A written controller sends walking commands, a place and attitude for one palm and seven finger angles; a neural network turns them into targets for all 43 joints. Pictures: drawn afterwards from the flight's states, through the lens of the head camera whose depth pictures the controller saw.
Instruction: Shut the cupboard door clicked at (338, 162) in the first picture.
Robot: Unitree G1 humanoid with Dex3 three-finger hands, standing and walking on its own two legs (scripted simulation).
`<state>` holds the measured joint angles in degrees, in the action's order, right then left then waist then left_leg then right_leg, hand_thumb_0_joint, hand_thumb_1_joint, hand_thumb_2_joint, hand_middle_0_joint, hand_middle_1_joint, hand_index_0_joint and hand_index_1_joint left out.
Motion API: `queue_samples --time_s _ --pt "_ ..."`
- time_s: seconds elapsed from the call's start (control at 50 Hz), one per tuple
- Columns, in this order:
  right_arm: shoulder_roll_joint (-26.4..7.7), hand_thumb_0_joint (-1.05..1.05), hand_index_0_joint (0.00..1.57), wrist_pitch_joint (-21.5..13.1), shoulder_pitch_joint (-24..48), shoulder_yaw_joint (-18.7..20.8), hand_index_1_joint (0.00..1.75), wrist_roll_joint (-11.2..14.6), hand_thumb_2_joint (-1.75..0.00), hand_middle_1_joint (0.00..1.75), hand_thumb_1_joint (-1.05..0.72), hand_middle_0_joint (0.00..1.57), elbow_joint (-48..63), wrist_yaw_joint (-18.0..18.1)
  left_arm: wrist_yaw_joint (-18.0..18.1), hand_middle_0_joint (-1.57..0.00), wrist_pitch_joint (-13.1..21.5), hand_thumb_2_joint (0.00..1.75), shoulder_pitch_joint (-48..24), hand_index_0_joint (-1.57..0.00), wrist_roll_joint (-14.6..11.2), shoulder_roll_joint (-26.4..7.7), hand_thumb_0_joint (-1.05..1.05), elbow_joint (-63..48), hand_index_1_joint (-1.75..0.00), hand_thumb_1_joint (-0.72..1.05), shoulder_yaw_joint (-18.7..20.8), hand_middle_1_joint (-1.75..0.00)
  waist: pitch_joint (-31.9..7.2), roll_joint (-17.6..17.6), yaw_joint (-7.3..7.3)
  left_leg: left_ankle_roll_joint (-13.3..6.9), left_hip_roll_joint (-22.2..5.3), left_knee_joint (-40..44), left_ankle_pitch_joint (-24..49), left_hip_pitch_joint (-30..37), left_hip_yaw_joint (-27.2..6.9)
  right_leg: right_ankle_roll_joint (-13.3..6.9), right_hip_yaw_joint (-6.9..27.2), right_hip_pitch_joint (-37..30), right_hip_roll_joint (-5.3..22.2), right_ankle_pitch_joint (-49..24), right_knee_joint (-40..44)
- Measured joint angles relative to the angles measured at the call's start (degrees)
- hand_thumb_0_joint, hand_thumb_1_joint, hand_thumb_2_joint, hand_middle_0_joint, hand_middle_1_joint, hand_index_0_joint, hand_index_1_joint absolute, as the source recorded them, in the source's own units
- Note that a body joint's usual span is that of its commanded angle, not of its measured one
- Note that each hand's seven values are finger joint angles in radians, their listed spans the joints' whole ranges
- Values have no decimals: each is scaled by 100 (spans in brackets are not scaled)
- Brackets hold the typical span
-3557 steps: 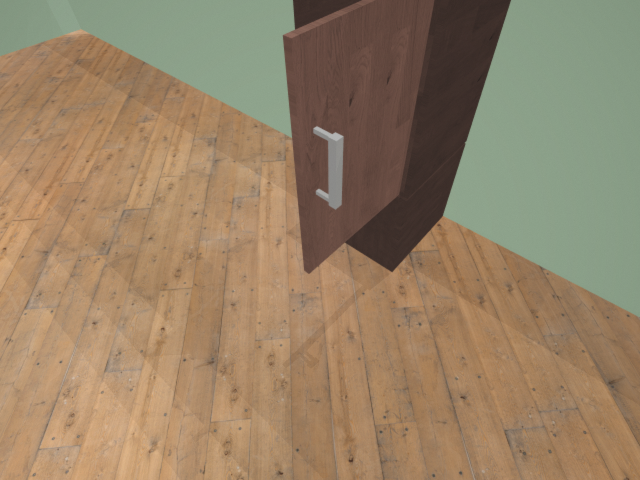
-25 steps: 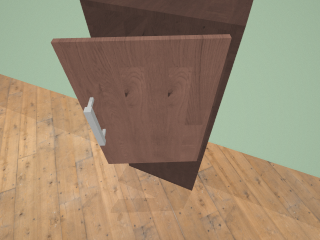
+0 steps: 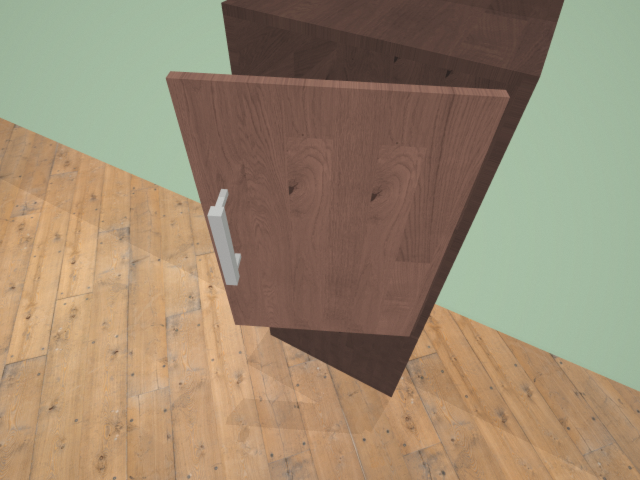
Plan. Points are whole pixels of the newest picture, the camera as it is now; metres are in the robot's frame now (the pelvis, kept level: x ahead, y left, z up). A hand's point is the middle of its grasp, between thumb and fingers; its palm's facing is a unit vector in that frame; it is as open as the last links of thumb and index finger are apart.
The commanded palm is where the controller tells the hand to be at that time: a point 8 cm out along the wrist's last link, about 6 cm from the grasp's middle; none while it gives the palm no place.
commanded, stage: come to a stop and stand still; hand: left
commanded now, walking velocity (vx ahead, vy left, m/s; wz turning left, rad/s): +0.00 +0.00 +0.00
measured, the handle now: (228, 239) +0.46 +0.19 +0.00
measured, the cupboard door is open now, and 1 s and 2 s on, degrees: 24 24 24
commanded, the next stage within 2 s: look again from close up in 1.48 s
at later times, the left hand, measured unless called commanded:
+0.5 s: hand out of the picture +0.04 +0.18 -0.16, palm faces -0.02 -0.97 -0.23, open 7.3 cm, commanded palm none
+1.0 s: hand out of the picture +0.06 +0.14 -0.16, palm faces +0.00 -0.97 -0.23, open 7.3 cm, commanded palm none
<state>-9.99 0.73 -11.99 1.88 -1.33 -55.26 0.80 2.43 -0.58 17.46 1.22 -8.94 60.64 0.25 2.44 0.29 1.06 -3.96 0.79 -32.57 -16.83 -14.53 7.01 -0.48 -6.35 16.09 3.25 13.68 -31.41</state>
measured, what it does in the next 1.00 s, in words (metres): shifts its weight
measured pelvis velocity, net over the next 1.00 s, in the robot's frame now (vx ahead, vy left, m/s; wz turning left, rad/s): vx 0.05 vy -0.04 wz -0.01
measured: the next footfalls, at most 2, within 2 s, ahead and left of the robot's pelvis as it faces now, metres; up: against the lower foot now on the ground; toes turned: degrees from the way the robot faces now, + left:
none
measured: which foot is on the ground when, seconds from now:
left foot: down 0.00-1.00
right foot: down 0.00-1.00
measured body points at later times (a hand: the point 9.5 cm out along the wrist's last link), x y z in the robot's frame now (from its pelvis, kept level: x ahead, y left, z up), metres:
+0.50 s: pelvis +0.03 +0.00 +0.01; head +0.05 -0.02 +0.46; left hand +0.04 +0.23 -0.14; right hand +0.02 -0.21 -0.16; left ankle +0.01 +0.07 -0.73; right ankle +0.04 -0.13 -0.73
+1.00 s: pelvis +0.05 -0.04 +0.01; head +0.08 -0.06 +0.46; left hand +0.06 +0.19 -0.14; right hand +0.05 -0.25 -0.16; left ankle +0.01 +0.07 -0.73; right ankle +0.04 -0.13 -0.73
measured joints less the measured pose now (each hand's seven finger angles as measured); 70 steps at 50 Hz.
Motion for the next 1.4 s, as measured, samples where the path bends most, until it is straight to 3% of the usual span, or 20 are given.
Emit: queue_samples --time_s 0.14,0.42,0.72,1.4 --pt "-157 0 20 -61 -273 -76 30 -2 -90 30 -94 20 114 18 -56 -20 -18 90 164 -20 20 -33 0 11 -29 91 -64 -30 -179 261 -29 -181 250 328 133 160 50 23 262 2 100 53 -17" --pt "-58 0 20 -186 -506 -277 30 13 -90 30 -92 20 -459 13 -61 -20 88 90 -76 -20 -50 35 0 145 -29 91 -162 -30 -20 190 -100 -115 295 946 323 479 125 175 401 -145 73 -46 315" --pt "164 0 20 -243 -469 -304 30 26 -90 30 -91 20 -887 80 -4 -20 144 90 -400 -20 -76 21 1 316 -29 94 -131 -30 79 114 -155 115 93 994 179 700 43 -8 312 -387 -133 119 402" --pt "197 0 20 -158 -297 -246 30 34 -90 30 -91 20 -1036 141 -5 -20 206 90 -188 -20 -96 91 1 448 -29 92 -131 -30 105 43 -94 544 -315 1102 158 916 -156 -403 93 -746 -547 120 756"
